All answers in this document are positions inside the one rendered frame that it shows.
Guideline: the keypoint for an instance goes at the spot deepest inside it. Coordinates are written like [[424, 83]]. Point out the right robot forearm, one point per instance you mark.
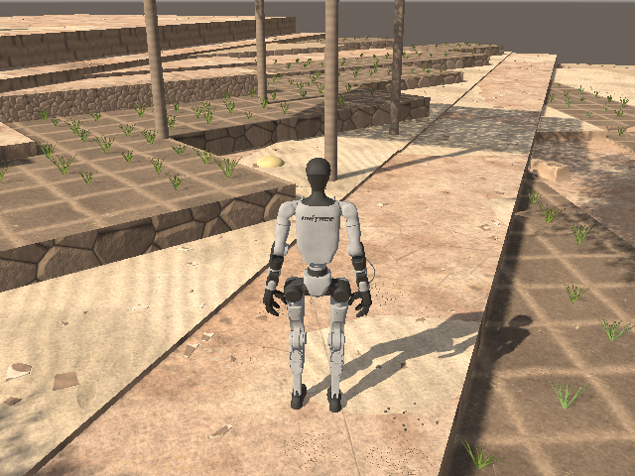
[[360, 271]]

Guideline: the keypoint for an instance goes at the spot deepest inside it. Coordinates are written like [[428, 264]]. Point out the robot right hand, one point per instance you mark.
[[365, 303]]

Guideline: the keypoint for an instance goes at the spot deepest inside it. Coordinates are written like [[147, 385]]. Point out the right robot upper arm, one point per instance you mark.
[[348, 210]]

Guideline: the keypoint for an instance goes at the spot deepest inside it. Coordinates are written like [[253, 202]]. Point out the left robot upper arm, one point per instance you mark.
[[286, 210]]

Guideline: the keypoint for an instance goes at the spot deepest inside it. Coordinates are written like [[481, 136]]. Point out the left robot forearm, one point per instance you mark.
[[274, 270]]

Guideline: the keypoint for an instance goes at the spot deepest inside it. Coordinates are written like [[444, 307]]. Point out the humanoid robot torso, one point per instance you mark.
[[317, 229]]

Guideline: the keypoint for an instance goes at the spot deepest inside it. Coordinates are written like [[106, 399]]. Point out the robot left hand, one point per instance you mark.
[[270, 303]]

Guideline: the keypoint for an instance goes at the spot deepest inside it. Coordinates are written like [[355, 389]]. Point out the right robot shin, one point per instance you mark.
[[336, 361]]

